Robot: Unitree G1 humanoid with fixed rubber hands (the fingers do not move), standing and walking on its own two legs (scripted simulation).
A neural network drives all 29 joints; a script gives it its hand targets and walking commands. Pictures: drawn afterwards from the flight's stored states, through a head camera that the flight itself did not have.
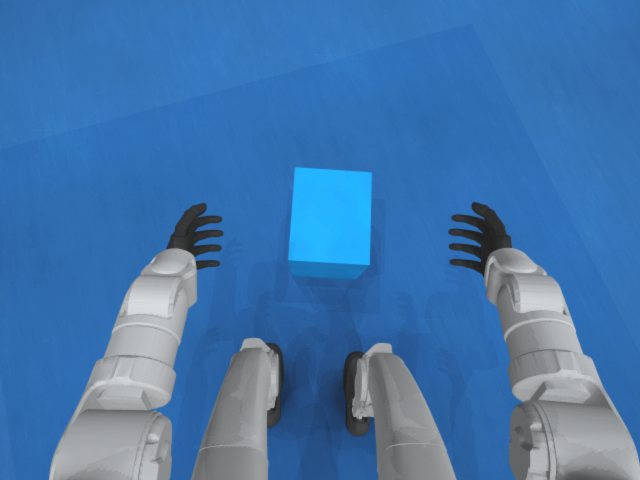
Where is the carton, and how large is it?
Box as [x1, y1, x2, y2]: [288, 167, 371, 279]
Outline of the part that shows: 295,167 288,254 291,275 356,279 369,264 371,172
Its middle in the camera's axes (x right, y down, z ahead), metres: +0.02 -0.03 +0.99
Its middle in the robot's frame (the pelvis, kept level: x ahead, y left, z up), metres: +0.53 -0.03 -0.56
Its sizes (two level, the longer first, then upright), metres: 0.223 0.182 0.239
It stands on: the floor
